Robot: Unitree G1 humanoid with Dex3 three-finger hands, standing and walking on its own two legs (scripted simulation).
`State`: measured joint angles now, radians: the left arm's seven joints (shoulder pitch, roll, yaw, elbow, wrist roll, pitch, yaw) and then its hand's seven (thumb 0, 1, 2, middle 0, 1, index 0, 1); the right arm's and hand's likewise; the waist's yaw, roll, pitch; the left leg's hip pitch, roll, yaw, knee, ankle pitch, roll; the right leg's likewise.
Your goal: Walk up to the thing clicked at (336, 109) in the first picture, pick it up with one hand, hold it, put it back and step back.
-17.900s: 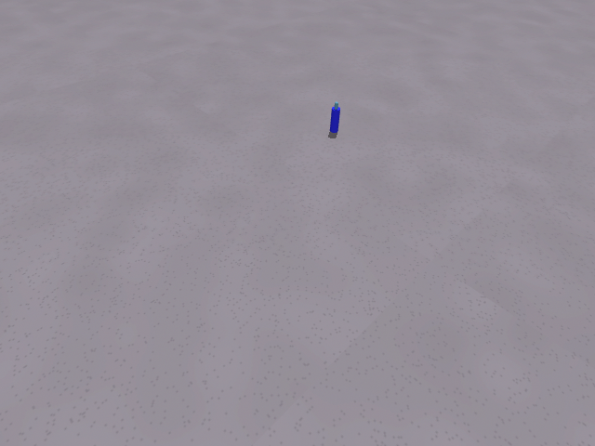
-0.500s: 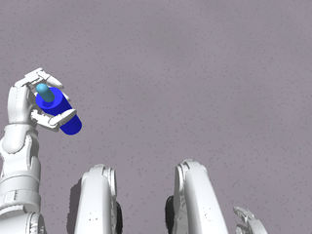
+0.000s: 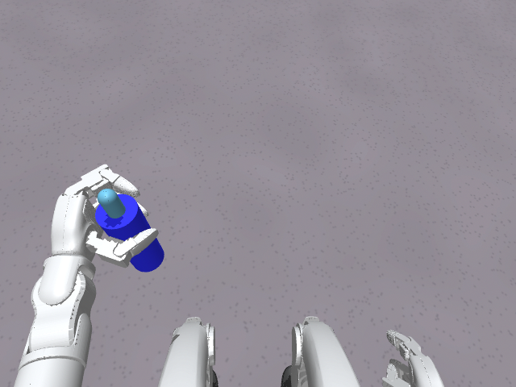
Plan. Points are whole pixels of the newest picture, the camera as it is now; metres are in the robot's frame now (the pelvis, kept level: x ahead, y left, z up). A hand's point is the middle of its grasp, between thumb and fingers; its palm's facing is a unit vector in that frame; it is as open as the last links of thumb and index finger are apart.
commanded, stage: lift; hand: left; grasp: from the side
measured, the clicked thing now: (130, 230) +0.36 +0.19 +0.01
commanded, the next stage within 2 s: hold in 1.10 s
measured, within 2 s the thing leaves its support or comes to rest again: neither
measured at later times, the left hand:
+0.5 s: hand (95, 191) +0.36 +0.19 +0.13, palm faces +0.04 -1.00 -0.04, open 8.7 cm
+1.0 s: hand (96, 155) +0.38 +0.18 +0.17, palm faces +0.02 -1.00 -0.02, open 8.7 cm
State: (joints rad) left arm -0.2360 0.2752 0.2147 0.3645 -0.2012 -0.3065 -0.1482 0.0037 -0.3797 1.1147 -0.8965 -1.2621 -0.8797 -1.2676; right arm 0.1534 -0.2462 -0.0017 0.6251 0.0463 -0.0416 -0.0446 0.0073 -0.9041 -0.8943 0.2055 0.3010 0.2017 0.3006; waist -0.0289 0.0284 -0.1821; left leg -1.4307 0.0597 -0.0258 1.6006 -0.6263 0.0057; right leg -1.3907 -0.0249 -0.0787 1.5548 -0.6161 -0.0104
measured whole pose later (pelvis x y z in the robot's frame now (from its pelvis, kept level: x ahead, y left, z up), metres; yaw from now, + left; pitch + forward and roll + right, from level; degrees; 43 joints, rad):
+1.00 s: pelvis +0.05 +0.00 +0.13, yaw +1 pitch +11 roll -1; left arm -0.15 0.23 0.16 0.45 -0.20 -0.35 -0.18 0.00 -0.38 1.12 -0.89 -1.27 -0.88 -1.27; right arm 0.24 -0.23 0.00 0.66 0.02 -0.05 -0.06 0.01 -0.90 -0.89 0.21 0.30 0.20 0.30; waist -0.02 0.01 -0.06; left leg -0.70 0.05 0.01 0.98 -0.47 -0.01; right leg -0.68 -0.01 -0.06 0.95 -0.46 -0.01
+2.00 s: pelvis +0.04 -0.01 +0.16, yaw +1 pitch +5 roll -1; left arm -0.12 0.22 0.15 0.47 -0.20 -0.36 -0.19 0.00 -0.37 1.11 -0.90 -1.26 -0.88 -1.26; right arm 0.24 -0.23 0.00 0.66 0.02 -0.04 -0.05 0.01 -0.91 -0.90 0.20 0.30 0.20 0.30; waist -0.02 0.01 -0.02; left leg -0.51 0.04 0.02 0.82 -0.39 -0.01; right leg -0.49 -0.01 -0.06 0.79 -0.39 -0.01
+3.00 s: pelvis +0.05 -0.01 +0.16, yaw +1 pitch +5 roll -1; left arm -0.14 0.21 0.16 0.51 -0.21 -0.39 -0.20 0.00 -0.37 1.11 -0.89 -1.26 -0.88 -1.26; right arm 0.24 -0.23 0.00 0.68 0.02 -0.04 -0.05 0.01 -0.91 -0.90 0.20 0.30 0.20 0.30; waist -0.02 0.01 -0.02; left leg -0.49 0.04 0.02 0.80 -0.39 -0.01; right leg -0.48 -0.01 -0.06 0.78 -0.38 -0.01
